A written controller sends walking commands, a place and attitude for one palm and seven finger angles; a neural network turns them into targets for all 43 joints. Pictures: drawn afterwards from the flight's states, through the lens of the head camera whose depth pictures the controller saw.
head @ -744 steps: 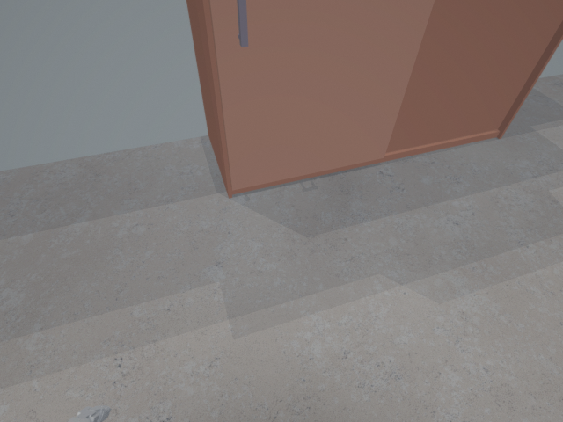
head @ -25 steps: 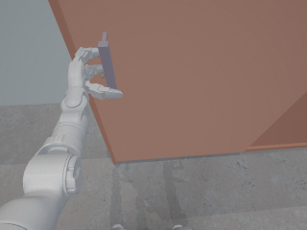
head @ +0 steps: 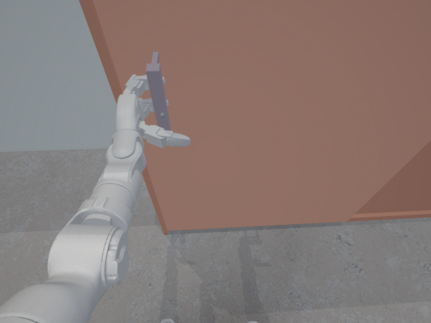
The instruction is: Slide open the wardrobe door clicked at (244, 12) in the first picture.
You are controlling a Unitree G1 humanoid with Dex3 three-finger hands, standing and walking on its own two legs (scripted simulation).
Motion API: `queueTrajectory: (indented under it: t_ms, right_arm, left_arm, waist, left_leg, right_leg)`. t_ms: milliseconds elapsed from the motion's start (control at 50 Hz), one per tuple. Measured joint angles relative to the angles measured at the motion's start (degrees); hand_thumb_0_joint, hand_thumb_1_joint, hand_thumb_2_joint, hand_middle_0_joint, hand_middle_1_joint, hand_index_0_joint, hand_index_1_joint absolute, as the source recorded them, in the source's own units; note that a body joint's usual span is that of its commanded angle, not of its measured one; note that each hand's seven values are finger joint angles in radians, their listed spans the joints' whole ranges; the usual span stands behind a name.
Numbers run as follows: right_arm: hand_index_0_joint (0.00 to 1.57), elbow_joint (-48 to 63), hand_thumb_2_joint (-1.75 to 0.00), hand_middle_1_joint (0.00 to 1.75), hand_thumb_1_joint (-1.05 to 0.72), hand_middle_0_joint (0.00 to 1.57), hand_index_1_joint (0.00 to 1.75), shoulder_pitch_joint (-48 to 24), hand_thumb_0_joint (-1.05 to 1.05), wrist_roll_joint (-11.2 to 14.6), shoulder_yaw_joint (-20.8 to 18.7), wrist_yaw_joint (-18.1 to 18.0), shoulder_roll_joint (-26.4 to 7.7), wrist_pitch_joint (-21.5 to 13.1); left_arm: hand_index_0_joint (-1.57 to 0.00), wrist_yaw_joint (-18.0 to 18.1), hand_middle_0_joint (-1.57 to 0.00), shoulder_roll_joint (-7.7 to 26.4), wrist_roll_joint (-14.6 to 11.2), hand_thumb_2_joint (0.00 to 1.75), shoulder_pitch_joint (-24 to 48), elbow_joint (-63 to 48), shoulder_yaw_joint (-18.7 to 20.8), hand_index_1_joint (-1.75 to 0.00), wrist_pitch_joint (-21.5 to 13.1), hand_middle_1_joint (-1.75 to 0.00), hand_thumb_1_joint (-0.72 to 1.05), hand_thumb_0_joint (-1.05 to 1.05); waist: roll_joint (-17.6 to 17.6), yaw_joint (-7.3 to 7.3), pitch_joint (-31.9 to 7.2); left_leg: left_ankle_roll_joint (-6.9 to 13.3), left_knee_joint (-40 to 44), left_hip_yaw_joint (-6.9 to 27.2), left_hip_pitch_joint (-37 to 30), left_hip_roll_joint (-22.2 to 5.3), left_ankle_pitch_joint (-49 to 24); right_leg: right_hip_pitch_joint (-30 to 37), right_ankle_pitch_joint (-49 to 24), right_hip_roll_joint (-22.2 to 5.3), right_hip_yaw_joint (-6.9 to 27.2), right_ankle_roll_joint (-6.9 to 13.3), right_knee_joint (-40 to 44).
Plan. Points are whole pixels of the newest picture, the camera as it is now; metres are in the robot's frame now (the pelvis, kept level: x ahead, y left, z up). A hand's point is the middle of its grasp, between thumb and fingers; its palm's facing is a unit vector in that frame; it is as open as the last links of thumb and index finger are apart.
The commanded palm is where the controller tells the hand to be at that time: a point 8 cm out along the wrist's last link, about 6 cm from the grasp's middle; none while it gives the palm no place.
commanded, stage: slide the fingers in behind the handle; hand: left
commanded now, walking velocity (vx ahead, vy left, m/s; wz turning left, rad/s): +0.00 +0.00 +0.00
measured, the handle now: (160, 98) +0.54 +0.09 +0.11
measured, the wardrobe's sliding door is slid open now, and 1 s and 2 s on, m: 0.00 0.00 0.00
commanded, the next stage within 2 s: grip the handle and tug to test in 1.06 s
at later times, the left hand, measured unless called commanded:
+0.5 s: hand (171, 113) +0.48 +0.07 +0.12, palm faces +0.04 -1.00 -0.01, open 14.0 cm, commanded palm +0.45 +0.11 +0.12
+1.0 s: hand (171, 113) +0.48 +0.07 +0.12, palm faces +0.03 -1.00 -0.01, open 14.1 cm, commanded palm +0.46 +0.11 +0.12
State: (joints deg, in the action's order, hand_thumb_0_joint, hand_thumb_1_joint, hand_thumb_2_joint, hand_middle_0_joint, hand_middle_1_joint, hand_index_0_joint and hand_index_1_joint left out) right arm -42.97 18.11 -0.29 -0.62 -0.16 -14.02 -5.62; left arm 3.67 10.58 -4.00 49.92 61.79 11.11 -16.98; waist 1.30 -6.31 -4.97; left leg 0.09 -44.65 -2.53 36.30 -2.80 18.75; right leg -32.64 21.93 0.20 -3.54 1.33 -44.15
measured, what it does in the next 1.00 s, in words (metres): stands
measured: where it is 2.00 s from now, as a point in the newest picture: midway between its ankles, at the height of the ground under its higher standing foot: outside the picture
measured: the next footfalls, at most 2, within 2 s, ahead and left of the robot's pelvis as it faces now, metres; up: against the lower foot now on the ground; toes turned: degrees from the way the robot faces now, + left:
none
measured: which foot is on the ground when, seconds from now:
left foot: down 0.00-1.00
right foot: down 0.00-1.00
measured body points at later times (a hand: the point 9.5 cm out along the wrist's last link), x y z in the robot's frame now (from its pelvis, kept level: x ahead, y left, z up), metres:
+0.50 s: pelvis +0.00 -0.01 +0.00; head +0.06 -0.01 +0.45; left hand +0.47 +0.12 +0.12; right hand +0.03 -0.27 -0.13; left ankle +0.03 +0.12 -0.71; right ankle +0.00 -0.11 -0.71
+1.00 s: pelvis +0.01 +0.00 +0.00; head +0.06 +0.00 +0.45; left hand +0.48 +0.12 +0.12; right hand +0.06 -0.26 -0.13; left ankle +0.03 +0.12 -0.71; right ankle +0.00 -0.11 -0.71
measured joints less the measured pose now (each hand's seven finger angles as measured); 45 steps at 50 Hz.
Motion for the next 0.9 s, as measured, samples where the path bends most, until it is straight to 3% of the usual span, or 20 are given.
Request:
queueTrajectory:
  t_ms: [440,900]
  right_arm:
    - [0.2,-1.15,-0.89,0.3,-0.91,0.2,0.3,2.21,0.01,-0.58,-0.3,0.35,0.11,0.54]
    - [0.2,-1.03,-0.9,0.3,-0.91,0.2,0.3,1.04,0.01,-0.6,-0.49,0.92,0.41,0.31]
  left_arm:
    - [-0.3,2.11,-0.3,-0.17,0.43,0.3,1.07,1.33,0.4,-1.2,-0.87,-1.2,-0.5,-0.01]
    - [-0.27,3.68,-0.28,-2.06,-0.13,0.3,0.98,0.51,-2.78,-1.2,-0.71,-1.2,-0.5,-0.01]
  waist:
    - [0.28,-0.92,0.27]
    - [0.15,0.22,-0.02]
  left_leg:
    - [-0.52,0.41,0.14,0.49,-0.33,-0.38]
    - [-0.36,0.2,0.72,0.35,0.2,0.16]
  right_leg:
    - [-0.79,-0.09,0.39,-0.03,0.55,-0.11]
    - [-0.17,0.5,-0.03,-0.52,0.32,0.03]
